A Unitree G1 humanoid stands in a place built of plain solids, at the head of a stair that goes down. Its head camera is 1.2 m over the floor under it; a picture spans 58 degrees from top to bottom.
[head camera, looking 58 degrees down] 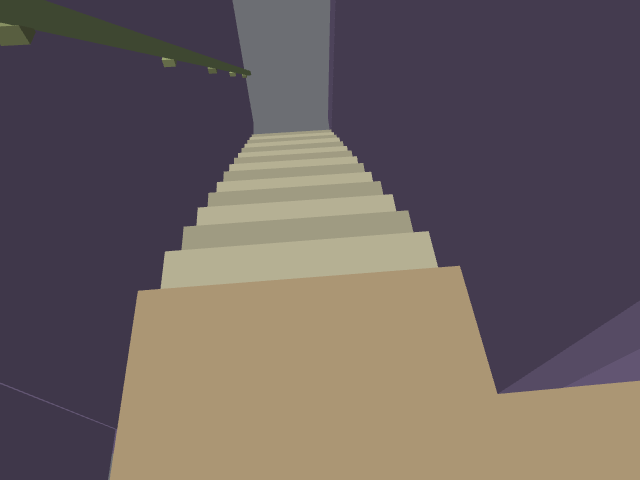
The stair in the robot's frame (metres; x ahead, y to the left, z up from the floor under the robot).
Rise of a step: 0.19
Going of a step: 0.24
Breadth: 1.00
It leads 5 degrees to the left of straight ahead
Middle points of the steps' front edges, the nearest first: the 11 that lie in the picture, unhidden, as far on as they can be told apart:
0.61 0.06 0.00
0.87 0.08 -0.19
1.10 0.10 -0.38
1.35 0.12 -0.58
1.59 0.14 -0.77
1.83 0.16 -0.96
2.08 0.19 -1.15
2.33 0.21 -1.34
2.57 0.23 -1.54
2.81 0.25 -1.72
3.06 0.27 -1.92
